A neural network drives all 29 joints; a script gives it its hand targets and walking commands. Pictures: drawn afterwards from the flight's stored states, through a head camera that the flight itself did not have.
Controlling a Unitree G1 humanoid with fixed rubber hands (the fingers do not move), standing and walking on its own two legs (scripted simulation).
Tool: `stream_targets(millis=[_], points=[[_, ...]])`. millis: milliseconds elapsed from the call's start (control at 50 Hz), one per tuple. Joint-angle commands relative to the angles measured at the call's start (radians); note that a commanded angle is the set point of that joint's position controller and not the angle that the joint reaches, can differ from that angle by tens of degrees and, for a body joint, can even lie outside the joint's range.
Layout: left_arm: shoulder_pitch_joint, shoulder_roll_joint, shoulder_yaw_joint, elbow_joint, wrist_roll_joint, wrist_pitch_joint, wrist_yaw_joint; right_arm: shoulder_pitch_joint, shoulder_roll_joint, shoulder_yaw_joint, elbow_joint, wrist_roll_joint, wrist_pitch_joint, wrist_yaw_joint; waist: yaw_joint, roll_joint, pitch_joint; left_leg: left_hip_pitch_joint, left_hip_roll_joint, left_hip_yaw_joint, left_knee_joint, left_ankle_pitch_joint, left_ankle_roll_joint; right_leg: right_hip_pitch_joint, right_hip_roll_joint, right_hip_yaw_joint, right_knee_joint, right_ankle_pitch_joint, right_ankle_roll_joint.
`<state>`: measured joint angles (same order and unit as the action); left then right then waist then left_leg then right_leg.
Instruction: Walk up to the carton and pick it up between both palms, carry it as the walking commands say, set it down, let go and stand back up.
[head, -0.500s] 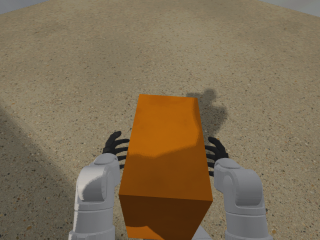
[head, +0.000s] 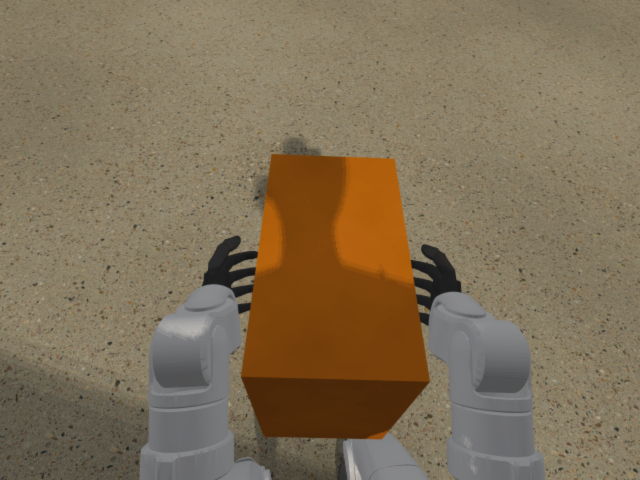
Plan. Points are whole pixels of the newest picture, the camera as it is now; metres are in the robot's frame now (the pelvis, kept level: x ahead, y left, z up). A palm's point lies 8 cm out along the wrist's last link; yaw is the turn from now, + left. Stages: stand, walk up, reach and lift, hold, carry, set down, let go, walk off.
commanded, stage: carry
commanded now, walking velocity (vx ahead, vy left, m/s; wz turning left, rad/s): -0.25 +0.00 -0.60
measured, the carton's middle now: (328, 300) +0.34 -0.01 -0.01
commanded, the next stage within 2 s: none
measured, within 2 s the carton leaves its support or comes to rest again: neither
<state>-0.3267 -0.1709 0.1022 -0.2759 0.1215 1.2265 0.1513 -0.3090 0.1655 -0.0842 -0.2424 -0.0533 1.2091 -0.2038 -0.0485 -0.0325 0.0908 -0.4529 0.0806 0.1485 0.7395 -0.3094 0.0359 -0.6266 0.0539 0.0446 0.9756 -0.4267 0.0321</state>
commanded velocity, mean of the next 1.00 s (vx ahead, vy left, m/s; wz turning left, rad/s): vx -0.07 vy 0.00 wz -0.16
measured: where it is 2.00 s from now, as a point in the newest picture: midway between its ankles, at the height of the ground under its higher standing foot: outside the picture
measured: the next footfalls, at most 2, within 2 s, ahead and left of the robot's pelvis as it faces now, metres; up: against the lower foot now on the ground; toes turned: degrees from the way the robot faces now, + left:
right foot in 0.18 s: -0.05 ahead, -0.16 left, +0.00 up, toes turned -8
left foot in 0.52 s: -0.19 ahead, +0.07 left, +0.00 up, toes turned -9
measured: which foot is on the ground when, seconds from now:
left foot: down 0.00-0.18, up 0.20-0.50, down 0.52-1.00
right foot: up 0.00-0.16, down 0.18-0.54, up 0.56-0.68, down 0.70-1.00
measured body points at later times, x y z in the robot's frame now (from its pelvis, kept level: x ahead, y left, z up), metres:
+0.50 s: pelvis -0.20 -0.04 +0.01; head -0.17 -0.06 +0.46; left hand +0.15 -0.02 +0.09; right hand +0.06 -0.26 +0.08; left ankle -0.23 +0.08 -0.70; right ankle -0.09 -0.15 -0.71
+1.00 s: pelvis -0.31 -0.05 +0.01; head -0.33 -0.03 +0.46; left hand +0.01 +0.00 +0.09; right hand -0.07 -0.24 +0.09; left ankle -0.24 +0.08 -0.71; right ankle -0.23 -0.17 -0.71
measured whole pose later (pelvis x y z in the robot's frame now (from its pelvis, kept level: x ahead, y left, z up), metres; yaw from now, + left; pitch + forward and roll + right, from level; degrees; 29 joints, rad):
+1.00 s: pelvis -0.31 -0.05 +0.01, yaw -15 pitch +1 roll +0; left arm -0.31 -0.17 0.14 -0.13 0.12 1.25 0.14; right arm -0.30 0.16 -0.06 -0.12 -0.11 1.26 -0.19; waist -0.02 -0.02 -0.08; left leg -0.38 0.06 0.06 0.62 -0.29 -0.03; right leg -0.47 0.02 -0.03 0.57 -0.21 -0.01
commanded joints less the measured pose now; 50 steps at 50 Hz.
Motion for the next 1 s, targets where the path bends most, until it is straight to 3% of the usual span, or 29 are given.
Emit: stream_targets(millis=[0, 60, 100, 120, 140, 160, 200, 220, 240, 260, 320, 380, 460, 500, 520, 540, 560, 580, 600, 640, 680, 720, 760, 800, 820, 840, 900, 940, 980], points=[[-0.428, -0.999, -0.703, -0.103, -0.401, -0.026, -0.21, -0.478, 1.019, 0.648, -0.119, 0.376, -0.021, 0.303, 0.052, 0.231, -0.57, 0.283, 0.277, -0.209, -0.234, 0.691, 0.117, 0.136, -0.05, -0.057, 0.166, -0.058, -0.012], [-0.401, -1.029, -0.695, -0.032, -0.432, -0.012, -0.226, -0.532, 0.982, 0.648, -0.189, 0.371, -0.025, 0.3, 0.057, 0.308, -0.529, 0.332, 0.306, -0.161, -0.192, 0.662, 0.076, 0.18, -0.056, -0.074, -0.131, -0.042, -0.002], [-0.341, -1.02, -0.671, 0.032, -0.429, -0.007, -0.242, -0.539, 0.976, 0.654, -0.193, 0.344, -0.026, 0.282, 0.057, 0.233, -0.558, 0.327, 0.303, -0.135, -0.157, 0.577, 0.041, 0.298, -0.028, -0.109, -0.376, 0.026, -0.019], [-0.348, -1.025, -0.669, 0.048, -0.446, -0.012, -0.251, -0.472, 0.973, 0.641, -0.13, 0.313, -0.021, 0.282, 0.064, 0.109, -0.569, 0.232, 0.266, -0.09, -0.087, 0.423, -0.006, 0.419, -0.067, -0.031, -0.498, 0.173, -0.033], [-0.363, -1.035, -0.689, 0.049, -0.461, -0.014, -0.261, -0.485, 0.976, 0.647, -0.154, 0.298, -0.024, 0.278, 0.064, -0.088, -0.527, 0.046, 0.172, -0.025, 0.019, 0.163, -0.062, 0.504, -0.203, 0.183, -0.565, 0.455, -0.069], [-0.33, -1.044, -0.701, 0.074, -0.47, -0.004, -0.27, -0.432, 0.954, 0.622, -0.121, 0.27, -0.015, 0.276, 0.067, -0.358, -0.488, -0.203, 0.048, 0.033, 0.203, -0.317, -0.142, 0.562, -0.463, 0.488, -0.531, 0.922, -0.174], [-0.347, -1.034, -0.678, 0.098, -0.444, -0.004, -0.278, -0.426, 0.967, 0.61, -0.027, 0.266, -0.011, 0.279, 0.072, -0.306, -0.518, -0.099, 0.011, -0.144, 0.408, -0.313, -0.117, 0.411, -0.429, 0.379, -0.505, 1.026, -0.225], [-0.414, -1.018, -0.691, 0.049, -0.448, -0.007, -0.282, -0.474, 1.001, 0.627, -0.042, 0.287, -0.025, 0.279, 0.067, -0.127, -0.444, -0.087, -0.009, -0.115, 0.478, -0.216, -0.12, 0.372, -0.353, 0.285, -0.507, 0.912, -0.175], [-0.381, -1.009, -0.671, 0.057, -0.434, -0.008, -0.284, -0.455, 1.019, 0.638, -0.02, 0.303, -0.022, 0.288, 0.06, -0.166, -0.441, -0.076, -0.02, -0.103, 0.479, -0.145, -0.11, 0.317, -0.314, 0.233, -0.513, 0.755, -0.145], [-0.475, -1.037, -0.677, -0.001, -0.454, -0.016, -0.288, -0.544, 1.034, 0.664, -0.073, 0.341, -0.031, 0.293, 0.062, -0.061, -0.404, -0.111, -0.026, -0.104, 0.52, -0.129, -0.107, 0.331, -0.311, 0.25, -0.54, 0.711, -0.132], [-0.547, -1.046, -0.646, -0.047, -0.443, -0.023, -0.281, -0.631, 1.059, 0.687, -0.079, 0.399, -0.023, 0.3, 0.064, -0.102, -0.442, -0.11, -0.021, -0.098, 0.416, -0.065, -0.121, 0.365, -0.261, 0.245, -0.645, 0.12, -0.089], [-0.423, -1.019, -0.581, 0.003, -0.383, -0.017, -0.261, -0.667, 1.059, 0.73, -0.14, 0.444, -0.017, 0.287, 0.071, -0.124, -0.519, -0.024, -0.089, -0.059, 0.129, -0.176, -0.109, 0.453, -0.274, 0.289, -0.662, 0.13, -0.128], [-0.233, -0.975, -0.522, 0.114, -0.314, -0.02, -0.25, -0.535, 1.056, 0.722, -0.054, 0.431, -0.006, 0.275, 0.069, -0.183, -0.63, 0.208, -0.112, -0.055, -0.335, -0.14, -0.058, 0.549, -0.235, 0.235, -0.622, 0.186, -0.088], [-0.281, -1.007, -0.547, 0.137, -0.33, -0.02, -0.253, -0.487, 1.047, 0.691, -0.001, 0.407, -0.007, 0.282, 0.042, -0.046, -0.62, 0.44, 0.052, -0.248, -0.48, -0.193, 0.018, 0.314, -0.093, 0.099, -0.551, 0.187, 0.041], [-0.361, -1.011, -0.582, 0.07, -0.352, -0.031, -0.253, -0.524, 1.06, 0.706, -0.025, 0.406, -0.019, 0.294, 0.057, 0.197, -0.606, 0.358, 0.228, -0.446, -0.497, -0.179, 0.073, 0.314, -0.039, 0.026, -0.329, 0.191, 0.058], [-0.356, -1.02, -0.589, 0.081, -0.353, -0.036, -0.254, -0.611, 1.061, 0.72, -0.067, 0.435, -0.022, 0.3, 0.068, 0.25, -0.547, 0.315, 0.348, -0.477, -0.428, 0.096, 0.098, 0.213, -0.023, -0.009, -0.18, 0.106, 0.012], [-0.485, -1.044, -0.624, -0.001, -0.388, -0.045, -0.258, -0.635, 1.069, 0.727, -0.089, 0.435, -0.031, 0.302, 0.052, 0.247, -0.506, 0.242, 0.339, -0.364, -0.342, 0.185, 0.103, 0.236, -0.097, 0.032, -0.124, 0.061, -0.026], [-0.496, -1.092, -0.616, 0.029, -0.389, -0.046, -0.255, -0.738, 1.081, 0.74, -0.154, 0.458, -0.036, 0.306, 0.052, 0.117, -0.498, 0.187, 0.272, -0.266, -0.328, 0.221, 0.073, 0.253, -0.073, -0.016, -0.13, 0.085, -0.031], [-0.518, -1.066, -0.625, 0.005, -0.399, -0.047, -0.251, -0.766, 1.069, 0.737, -0.181, 0.45, -0.034, 0.31, 0.054, 0.095, -0.488, 0.191, 0.246, -0.249, -0.319, 0.242, 0.066, 0.228, -0.034, -0.035, -0.159, 0.087, -0.036], [-0.5, -1.054, -0.632, 0.011, -0.438, -0.019, -0.252, -0.636, 1.041, 0.681, -0.095, 0.42, -0.012, 0.302, 0.06, 0.214, -0.446, 0.198, 0.174, -0.183, -0.214, 0.359, 0.015, 0.297, -0.062, -0.025, -0.396, 0.17, -0.037], [-0.523, -1.051, -0.625, 0.062, -0.459, -0.006, -0.272, -0.582, 1.025, 0.654, -0.058, 0.371, -0.006, 0.285, 0.045, 0.007, -0.5, 0.157, 0.093, -0.146, -0.073, 0.293, -0.043, 0.434, -0.167, 0.105, -0.503, 0.604, -0.078], [-0.466, -1.053, -0.631, 0.156, -0.462, 0.008, -0.281, -0.428, 1.004, 0.585, 0.08, 0.301, 0.007, 0.279, 0.034, -0.105, -0.493, 0.064, -0.009, -0.054, 0.008, -0.089, -0.108, 0.505, -0.345, 0.249, -0.5, 1.027, -0.135], [-0.418, -1.038, -0.619, 0.166, -0.424, -0.001, -0.281, -0.458, 1.009, 0.606, 0.074, 0.28, 0.001, 0.277, 0.036, -0.09, -0.559, 0.172, -0.016, -0.087, -0.155, -0.035, -0.101, 0.451, -0.303, 0.199, -0.465, 0.831, -0.125], [-0.494, -1.036, -0.623, 0.134, -0.441, -0.004, -0.286, -0.5, 1.037, 0.622, 0.079, 0.291, -0.015, 0.286, 0.038, -0.042, -0.515, 0.266, 0.009, -0.128, -0.16, -0.026, -0.068, 0.321, -0.213, 0.14, -0.55, 0.367, -0.056], [-0.463, -1.048, -0.603, 0.147, -0.423, -0.008, -0.288, -0.514, 1.038, 0.595, 0.081, 0.309, -0.018, 0.294, 0.043, 0.061, -0.503, 0.267, 0.001, -0.139, -0.202, -0.078, -0.054, 0.253, -0.183, 0.139, -0.591, 0.085, -0.04], [-0.524, -1.047, -0.615, 0.117, -0.437, -0.015, -0.285, -0.522, 1.034, 0.616, 0.063, 0.309, -0.032, 0.296, 0.042, 0.03, -0.45, 0.23, 0.02, -0.16, -0.218, -0.16, -0.037, 0.2, -0.158, 0.108, -0.614, -0.088, -0.032], [-0.54, -1.033, -0.622, 0.038, -0.437, -0.021, -0.281, -0.637, 1.077, 0.663, -0.051, 0.365, -0.03, 0.294, 0.041, 0.016, -0.399, 0.063, 0.024, -0.175, -0.29, -0.322, -0.03, 0.238, -0.092, 0.027, -0.561, -0.135, -0.017], [-0.576, -1.053, -0.638, 0.002, -0.467, -0.007, -0.274, -0.601, 1.064, 0.66, -0.054, 0.376, -0.012, 0.288, 0.046, 0.053, -0.424, 0.005, 0.038, -0.188, -0.294, -0.269, -0.045, 0.316, -0.135, 0.07, -0.546, -0.064, -0.035], [-0.507, -1.02, -0.607, 0.04, -0.426, -0.004, -0.262, -0.575, 1.057, 0.657, -0.032, 0.359, -0.009, 0.285, 0.047, -0.02, -0.474, 0.052, -0.019, -0.097, -0.159, -0.12, -0.056, 0.328, -0.174, 0.109, -0.602, -0.058, -0.055]])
